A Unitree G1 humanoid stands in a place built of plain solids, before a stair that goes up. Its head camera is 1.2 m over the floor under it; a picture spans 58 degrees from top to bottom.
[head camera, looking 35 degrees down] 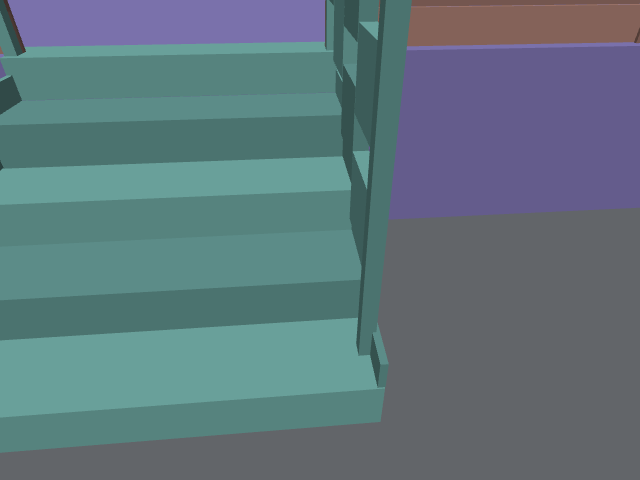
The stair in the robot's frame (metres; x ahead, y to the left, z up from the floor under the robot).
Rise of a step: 0.16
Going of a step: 0.28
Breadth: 1.32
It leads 5 degrees to the left of straight ahead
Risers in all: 5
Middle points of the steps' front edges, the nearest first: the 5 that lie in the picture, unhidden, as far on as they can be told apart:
0.70 0.47 0.16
0.98 0.50 0.33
1.25 0.52 0.49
1.53 0.55 0.66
1.81 0.57 0.82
